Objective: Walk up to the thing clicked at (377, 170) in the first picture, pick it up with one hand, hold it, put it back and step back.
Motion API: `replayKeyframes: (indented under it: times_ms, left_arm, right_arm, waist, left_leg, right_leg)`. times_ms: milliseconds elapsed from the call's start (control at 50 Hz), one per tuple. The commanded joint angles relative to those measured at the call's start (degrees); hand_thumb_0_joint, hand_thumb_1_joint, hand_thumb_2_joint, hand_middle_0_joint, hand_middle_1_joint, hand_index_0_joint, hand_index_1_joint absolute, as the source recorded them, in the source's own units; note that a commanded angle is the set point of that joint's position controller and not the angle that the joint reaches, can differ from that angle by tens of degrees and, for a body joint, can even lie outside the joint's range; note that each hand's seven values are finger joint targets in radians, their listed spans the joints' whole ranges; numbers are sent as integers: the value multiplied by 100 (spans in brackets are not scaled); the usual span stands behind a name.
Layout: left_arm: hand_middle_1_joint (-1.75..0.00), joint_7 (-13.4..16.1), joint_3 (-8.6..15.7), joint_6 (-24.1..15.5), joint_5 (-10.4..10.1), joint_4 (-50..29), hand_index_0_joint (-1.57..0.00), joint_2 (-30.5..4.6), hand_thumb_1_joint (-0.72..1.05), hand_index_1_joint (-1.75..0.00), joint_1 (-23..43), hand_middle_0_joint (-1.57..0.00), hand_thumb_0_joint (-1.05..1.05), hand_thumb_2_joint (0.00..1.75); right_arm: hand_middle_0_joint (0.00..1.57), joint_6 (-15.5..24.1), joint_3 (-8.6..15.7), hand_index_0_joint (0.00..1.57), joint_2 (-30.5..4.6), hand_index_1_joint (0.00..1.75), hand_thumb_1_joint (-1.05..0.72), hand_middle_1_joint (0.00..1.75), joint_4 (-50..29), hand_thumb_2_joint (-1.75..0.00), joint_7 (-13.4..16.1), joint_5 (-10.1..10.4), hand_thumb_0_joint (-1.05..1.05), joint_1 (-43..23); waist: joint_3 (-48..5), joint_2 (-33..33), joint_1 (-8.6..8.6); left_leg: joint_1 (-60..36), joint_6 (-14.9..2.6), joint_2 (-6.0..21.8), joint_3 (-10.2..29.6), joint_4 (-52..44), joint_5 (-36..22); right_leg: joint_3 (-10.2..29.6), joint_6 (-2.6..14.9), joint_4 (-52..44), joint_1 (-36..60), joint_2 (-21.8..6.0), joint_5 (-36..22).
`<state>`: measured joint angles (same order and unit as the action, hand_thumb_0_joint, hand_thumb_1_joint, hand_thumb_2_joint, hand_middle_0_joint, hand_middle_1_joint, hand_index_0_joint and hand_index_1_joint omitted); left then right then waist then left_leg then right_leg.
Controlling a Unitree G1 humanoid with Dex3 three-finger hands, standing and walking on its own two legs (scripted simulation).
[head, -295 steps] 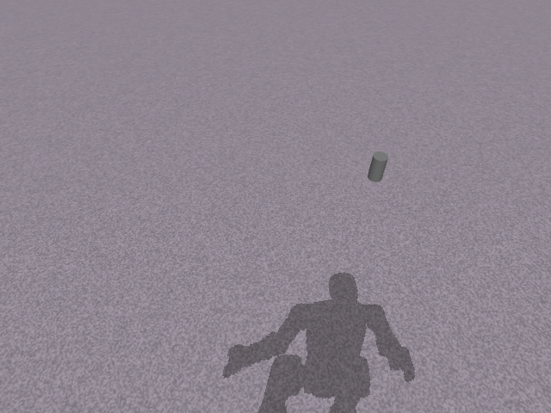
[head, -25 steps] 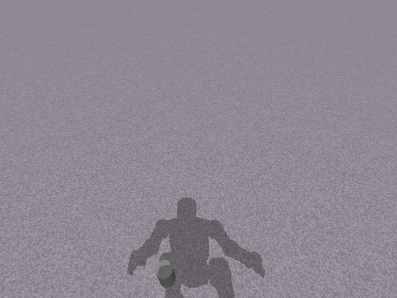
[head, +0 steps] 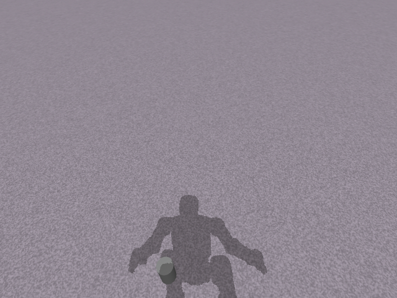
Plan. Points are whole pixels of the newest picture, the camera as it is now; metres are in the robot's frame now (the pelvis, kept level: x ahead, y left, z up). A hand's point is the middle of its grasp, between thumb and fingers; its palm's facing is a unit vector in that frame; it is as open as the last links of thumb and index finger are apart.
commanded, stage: stand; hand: left
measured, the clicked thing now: (166, 270) +0.38 +0.19 -0.71
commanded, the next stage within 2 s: go down in 1.76 s
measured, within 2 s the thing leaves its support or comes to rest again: neither
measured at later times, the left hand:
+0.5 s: hand out of the picture +0.07 +0.25 -0.16, palm faces -0.02 -0.94 -0.33, open 7.4 cm
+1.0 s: hand out of the picture +0.08 +0.25 -0.16, palm faces -0.02 -0.94 -0.34, open 7.4 cm
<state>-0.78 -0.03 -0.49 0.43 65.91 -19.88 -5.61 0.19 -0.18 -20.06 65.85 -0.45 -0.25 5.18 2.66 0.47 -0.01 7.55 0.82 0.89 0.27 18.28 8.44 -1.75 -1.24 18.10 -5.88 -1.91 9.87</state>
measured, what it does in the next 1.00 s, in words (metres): stands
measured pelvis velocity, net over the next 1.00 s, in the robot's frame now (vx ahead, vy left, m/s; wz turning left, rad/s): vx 0.01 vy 0.00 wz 0.00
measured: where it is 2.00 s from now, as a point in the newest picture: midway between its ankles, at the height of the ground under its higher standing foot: outside the picture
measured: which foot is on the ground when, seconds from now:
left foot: down 0.00-1.00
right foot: down 0.00-1.00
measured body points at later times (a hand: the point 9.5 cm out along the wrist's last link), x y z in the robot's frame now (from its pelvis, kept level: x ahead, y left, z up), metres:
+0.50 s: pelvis +0.00 +0.00 +0.00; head +0.00 -0.01 +0.45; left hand +0.07 +0.30 -0.13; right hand +0.07 -0.30 -0.13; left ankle +0.02 +0.13 -0.75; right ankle +0.00 -0.13 -0.75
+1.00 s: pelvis +0.01 +0.00 +0.00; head +0.02 -0.01 +0.45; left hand +0.08 +0.30 -0.13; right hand +0.09 -0.30 -0.14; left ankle +0.02 +0.13 -0.75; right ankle +0.00 -0.13 -0.75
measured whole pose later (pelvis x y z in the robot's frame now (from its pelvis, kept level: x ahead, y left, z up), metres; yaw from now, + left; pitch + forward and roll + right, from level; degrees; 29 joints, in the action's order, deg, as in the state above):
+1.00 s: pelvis +0.01 +0.00 +0.00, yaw +0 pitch -2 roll +0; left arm -0.7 -0.2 -0.6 0.4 64.9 -20.0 -6.6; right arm 0.2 -0.6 -20.1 65.0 -0.3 -0.3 6.0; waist 2.6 0.4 -0.2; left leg 7.3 1.1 1.2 0.5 18.7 9.4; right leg -2.0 -1.0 18.2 -5.5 -1.6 10.7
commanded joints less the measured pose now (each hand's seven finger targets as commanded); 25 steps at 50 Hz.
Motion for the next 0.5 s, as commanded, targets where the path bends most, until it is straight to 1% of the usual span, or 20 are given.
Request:
replayKeyframes:
  times_ms: [0, 20, 40, 80, 100, 140, 160, 180, 240, 260, 280, 360, 380, 400, 420, 440, 480]
  left_arm:
    - [-30, 103, 235, -119, 21, -354, -20, -1210, 90, -30, 208, -20, 0, 90]
    - [-30, 103, 243, -119, 18, -348, -20, -1241, 90, -30, 215, -20, 0, 90]
    - [-30, 107, 235, -120, 2, -354, -20, -1235, 90, -30, 247, -20, 0, 90]
    - [-30, 107, 237, -120, 3, -341, -20, -1248, 90, -30, 210, -20, 0, 90]
    - [-30, 105, 237, -123, 25, -356, -20, -1246, 90, -30, 176, -20, 0, 90]
    - [-30, 105, 244, -124, 19, -355, -20, -1261, 90, -30, 179, -20, 0, 90]
    - [-30, 108, 238, -125, 25, -375, -20, -1263, 90, -30, 193, -20, 0, 90]
    - [-30, 110, 240, -130, 7, -371, -20, -1242, 90, -30, 172, -20, 0, 90]
    - [-30, 107, 254, -114, 8, -375, -20, -1277, 90, -30, 172, -20, 0, 90]
    - [-30, 106, 239, -117, 4, -372, -20, -1239, 90, -30, 151, -20, 0, 90]
    - [-30, 108, 234, -112, 13, -372, -20, -1238, 90, -30, 142, -20, 0, 90]
    - [-30, 108, 231, -109, 19, -375, -20, -1245, 90, -30, 137, -20, 0, 90]
    - [-30, 97, 226, -107, 12, -367, -20, -1226, 90, -30, 84, -20, 0, 90]
    - [-30, 103, 240, -103, 22, -375, -20, -1267, 90, -30, 123, -20, 0, 90]
    - [-30, 101, 223, -108, 13, -373, -20, -1214, 90, -30, 106, -20, 0, 90]
    - [-30, 95, 236, -106, 26, -377, -20, -1264, 90, -30, 92, -20, 0, 90]
    - [-30, 96, 233, -110, 24, -385, -20, -1246, 90, -30, 88, -20, 0, 90]
  right_arm:
    - [20, 156, 226, 20, -1283, 30, -90, 30, -367, -90, 63, -27, 0, -343]
    - [20, 159, 213, 20, -1236, 30, -90, 30, -355, -90, 70, -24, 0, -272]
    - [20, 156, 199, 20, -1220, 30, -90, 30, -350, -90, 63, -22, 0, -258]
    - [20, 143, 210, 20, -1230, 30, -90, 30, -350, -90, 55, -21, 0, -270]
    - [20, 134, 216, 20, -1234, 30, -90, 30, -354, -90, 60, -23, 0, -253]
    - [20, 141, 218, 20, -1253, 30, -90, 30, -358, -90, 58, -24, 0, -225]
    - [20, 143, 214, 20, -1231, 30, -90, 30, -379, -90, 58, -29, 0, -257]
    - [20, 141, 211, 20, -1242, 30, -90, 30, -358, -90, 58, -23, 0, -196]
    - [20, 154, 200, 20, -1216, 30, -90, 30, -360, -90, 69, -32, 0, -177]
    - [20, 153, 191, 20, -1220, 30, -90, 30, -364, -90, 67, -25, 0, -225]
    - [20, 148, 204, 20, -1235, 30, -90, 30, -370, -90, 71, -18, 0, -248]
    - [20, 132, 204, 20, -1226, 30, -90, 30, -365, -90, 67, -23, 0, -170]
    - [20, 130, 199, 20, -1251, 30, -90, 30, -364, -90, 67, -20, 0, -189]
    - [20, 131, 203, 20, -1228, 30, -90, 30, -377, -90, 66, -25, 0, -187]
    - [20, 130, 202, 20, -1254, 30, -90, 30, -362, -90, 59, -24, 0, -166]
    - [20, 133, 197, 20, -1240, 30, -90, 30, -355, -90, 60, -23, 0, -136]
    - [20, 137, 198, 20, -1247, 30, -90, 30, -371, -90, 57, -25, 0, -170]
  waist:
    - [-447, 2, -12]
    - [-439, -58, 18]
    - [-336, -36, 28]
    - [-324, -101, 9]
    - [-373, -100, 14]
    - [-384, -79, 25]
    - [-430, -83, 15]
    - [-447, -34, 21]
    - [-414, 8, 21]
    - [-350, 25, -7]
    - [-333, -17, -7]
    - [-266, -45, 21]
    - [-251, -17, -4]
    - [-257, -31, 22]
    - [-205, 1, 5]
    - [-237, -23, 10]
    - [-272, -7, -2]
  left_leg:
    - [-167, -187, 678, 515, -215, -512]
    - [-121, -170, 659, 527, -255, -505]
    - [-63, -145, 641, 537, -278, -444]
    - [-58, -167, 643, 546, -274, -255]
    - [-77, -182, 644, 532, -251, -213]
    - [-74, -180, 646, 535, -246, -305]
    - [-116, -178, 662, 534, -221, -462]
    - [-105, -189, 655, 521, -199, -491]
    - [-46, -154, 651, 523, -245, -533]
    - [-37, -148, 654, 533, -266, -499]
    - [-59, -153, 654, 551, -272, -388]
    - [23, -154, 638, 556, -293, -205]
    - [29, -172, 636, 536, -287, -86]
    - [38, -154, 632, 543, -296, -90]
    - [86, -158, 622, 556, -309, -10]
    - [70, -168, 634, 555, -324, 64]
    - [57, -175, 652, 577, -308, -57]
  right_leg:
    - [500, 185, -353, -32, -638, -398]
    - [516, 188, -336, -23, -635, -453]
    - [489, 178, -345, -45, -614, -333]
    - [496, 173, -381, -71, -606, -135]
    - [515, 181, -411, -87, -621, -197]
    - [525, 187, -391, -33, -626, -256]
    - [505, 194, -353, -25, -630, -362]
    - [530, 189, -368, 35, -649, -463]
    - [513, 191, -327, 62, -628, -470]
    - [498, 187, -336, -7, -615, -397]
    - [487, 189, -355, -59, -599, -244]
    - [493, 190, -399, -99, -591, -68]
    - [514, 199, -410, -101, -606, -77]
    - [505, 204, -382, -120, -598, -35]
    - [510, 197, -418, -132, -597, 23]
    - [523, 211, -396, -100, -608, 13]
    - [512, 199, -380, -82, -605, -70]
